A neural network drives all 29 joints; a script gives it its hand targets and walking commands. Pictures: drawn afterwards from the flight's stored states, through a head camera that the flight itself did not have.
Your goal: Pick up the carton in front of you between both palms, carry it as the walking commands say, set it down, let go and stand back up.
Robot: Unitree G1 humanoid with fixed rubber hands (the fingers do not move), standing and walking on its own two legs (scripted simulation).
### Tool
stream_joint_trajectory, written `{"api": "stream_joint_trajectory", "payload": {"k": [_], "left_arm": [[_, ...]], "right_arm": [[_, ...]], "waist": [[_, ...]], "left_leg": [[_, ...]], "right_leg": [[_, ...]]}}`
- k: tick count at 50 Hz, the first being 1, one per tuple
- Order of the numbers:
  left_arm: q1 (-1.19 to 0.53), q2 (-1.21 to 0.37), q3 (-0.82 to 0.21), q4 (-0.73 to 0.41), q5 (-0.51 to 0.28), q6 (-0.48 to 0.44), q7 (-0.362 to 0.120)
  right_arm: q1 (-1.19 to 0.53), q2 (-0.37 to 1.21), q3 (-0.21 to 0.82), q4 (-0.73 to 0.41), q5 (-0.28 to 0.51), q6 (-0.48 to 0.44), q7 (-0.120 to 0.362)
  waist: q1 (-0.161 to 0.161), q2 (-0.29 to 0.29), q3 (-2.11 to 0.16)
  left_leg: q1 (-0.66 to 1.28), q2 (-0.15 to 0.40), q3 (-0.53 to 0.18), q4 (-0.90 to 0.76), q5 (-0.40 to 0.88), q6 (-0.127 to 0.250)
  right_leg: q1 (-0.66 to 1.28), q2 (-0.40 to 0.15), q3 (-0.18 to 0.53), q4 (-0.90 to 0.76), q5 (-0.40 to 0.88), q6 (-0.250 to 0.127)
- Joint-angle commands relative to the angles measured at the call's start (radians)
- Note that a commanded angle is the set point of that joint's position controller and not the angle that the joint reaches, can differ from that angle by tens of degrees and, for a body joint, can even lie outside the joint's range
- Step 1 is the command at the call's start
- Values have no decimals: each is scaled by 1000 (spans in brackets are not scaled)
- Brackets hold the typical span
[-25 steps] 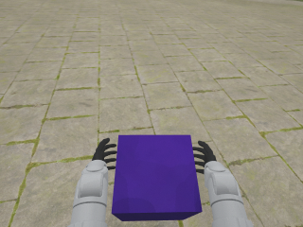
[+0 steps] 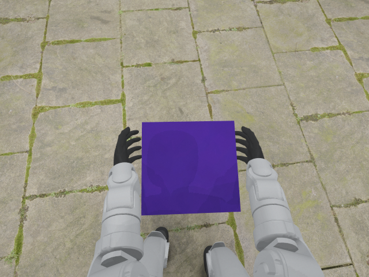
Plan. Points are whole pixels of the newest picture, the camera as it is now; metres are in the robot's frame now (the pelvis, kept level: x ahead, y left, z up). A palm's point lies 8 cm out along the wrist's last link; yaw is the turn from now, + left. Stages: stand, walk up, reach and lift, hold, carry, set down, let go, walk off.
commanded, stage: set down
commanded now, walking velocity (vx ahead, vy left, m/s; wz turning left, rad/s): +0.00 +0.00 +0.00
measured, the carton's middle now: (186, 168) +0.37 +0.02 -0.17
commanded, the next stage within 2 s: none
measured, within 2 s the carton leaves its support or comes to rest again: rests again in 2.00 s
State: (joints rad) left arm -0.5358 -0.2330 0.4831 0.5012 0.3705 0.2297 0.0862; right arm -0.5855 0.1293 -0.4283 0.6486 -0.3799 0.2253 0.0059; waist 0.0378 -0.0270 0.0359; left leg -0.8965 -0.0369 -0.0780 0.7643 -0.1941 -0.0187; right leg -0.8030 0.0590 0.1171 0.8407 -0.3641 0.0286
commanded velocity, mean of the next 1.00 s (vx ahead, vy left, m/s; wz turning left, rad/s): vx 0.00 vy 0.00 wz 0.00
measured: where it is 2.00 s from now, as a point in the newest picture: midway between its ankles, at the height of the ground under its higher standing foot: (185, 271)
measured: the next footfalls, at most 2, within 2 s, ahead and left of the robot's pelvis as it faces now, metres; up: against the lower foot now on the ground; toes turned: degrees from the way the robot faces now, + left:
none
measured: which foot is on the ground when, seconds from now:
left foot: down 0.00-1.00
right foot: down 0.00-1.00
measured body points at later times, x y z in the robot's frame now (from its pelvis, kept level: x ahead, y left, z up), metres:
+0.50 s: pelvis -0.02 -0.02 -0.13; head +0.21 -0.01 +0.25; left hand +0.39 +0.17 -0.21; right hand +0.44 -0.12 -0.22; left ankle +0.09 +0.12 -0.69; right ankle +0.02 -0.14 -0.69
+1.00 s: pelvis -0.06 -0.01 -0.25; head +0.26 -0.01 +0.07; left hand +0.40 +0.18 -0.38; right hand +0.49 -0.11 -0.38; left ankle +0.09 +0.12 -0.69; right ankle +0.02 -0.14 -0.69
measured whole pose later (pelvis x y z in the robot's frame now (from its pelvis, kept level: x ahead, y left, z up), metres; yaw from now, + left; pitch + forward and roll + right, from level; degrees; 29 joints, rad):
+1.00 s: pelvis -0.06 -0.01 -0.25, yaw -1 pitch +48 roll +0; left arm -0.95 -0.17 0.57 0.54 0.19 0.21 0.23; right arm -1.23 -0.17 -0.19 1.00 -0.14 0.21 -0.07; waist 0.10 -0.04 -0.08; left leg -2.17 -0.10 -0.11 1.73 -0.39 -0.10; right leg -2.08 0.16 0.08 1.85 -0.61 0.05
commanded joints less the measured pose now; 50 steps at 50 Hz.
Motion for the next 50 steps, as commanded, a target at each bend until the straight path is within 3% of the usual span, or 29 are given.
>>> {"api": "stream_joint_trajectory", "payload": {"k": [1, 4, 7, 11, 16, 29, 41, 50], "left_arm": [[-473, -810, -572, 93, -154, -92, -224], [-506, -827, -666, 34, -195, -98, -235], [-511, -818, -689, 16, -211, -71, -249], [-529, -805, -637, 57, -194, -15, -272], [-600, -797, -571, 112, -186, 22, -281], [-776, -774, -506, 142, -205, -13, -199], [-951, -730, -511, 83, -255, -27, -129], [-1086, -660, -450, 80, -266, -31, -107]], "right_arm": [[-531, 791, 547, -13, 185, -136, 205], [-576, 836, 661, -86, 241, -140, 191], [-591, 853, 701, -95, 269, -108, 184], [-613, 863, 676, -24, 265, -50, 191], [-682, 851, 613, 60, 251, -19, 190], [-858, 732, 543, 156, 270, -62, 179], [-1028, 637, 564, 204, 321, -68, 181], [-1143, 560, 537, 293, 329, -62, 169]], "waist": [[11, -6, -874], [26, -15, -1101], [49, -36, -1148], [70, -64, -1050], [69, -77, -1010], [62, -22, -1125], [77, -33, -1214], [99, -57, -1185]], "left_leg": [[559, -70, 30, 160, 465, -7], [470, -81, 56, 254, 488, -12], [305, -92, 83, 307, 379, -19], [69, -95, 109, 359, 184, -16], [-89, -100, 121, 432, 105, -15], [-241, -112, 126, 625, 106, -50], [-326, -111, 145, 805, 80, -71], [-450, -99, 174, 921, 36, -80]], "right_leg": [[-168, 95, -71, -2, 301, -13], [-199, 94, -73, 82, 374, 7], [-236, 94, -70, 138, 338, 17], [-321, 96, -68, 180, 188, 21], [-436, 101, -82, 246, 108, 16], [-714, 129, -123, 491, 51, -11], [-889, 135, -156, 702, -8, -17], [-967, 124, -155, 809, -49, -21]]}}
